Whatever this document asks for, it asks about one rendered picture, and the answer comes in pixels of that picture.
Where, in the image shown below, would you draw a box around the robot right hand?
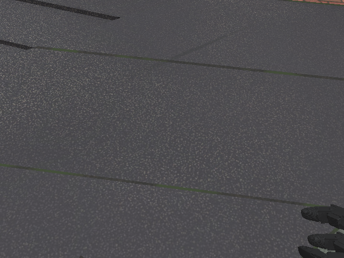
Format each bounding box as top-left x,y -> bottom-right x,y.
298,204 -> 344,258

